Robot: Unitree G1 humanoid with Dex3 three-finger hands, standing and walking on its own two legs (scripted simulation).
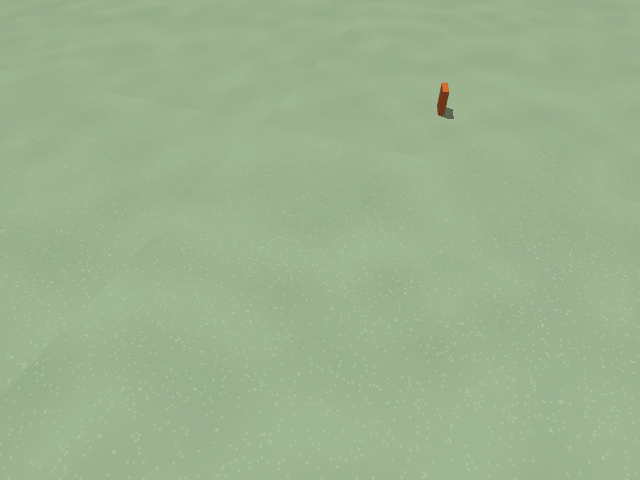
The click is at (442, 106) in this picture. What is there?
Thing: carton on end
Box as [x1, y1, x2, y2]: [437, 83, 448, 115]
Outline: 447,83 441,84 437,103 438,114 443,115 448,95
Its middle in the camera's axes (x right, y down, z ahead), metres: +0.72 -0.88 +2.34
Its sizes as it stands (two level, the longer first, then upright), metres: 0.115 0.036 0.146
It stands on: the floor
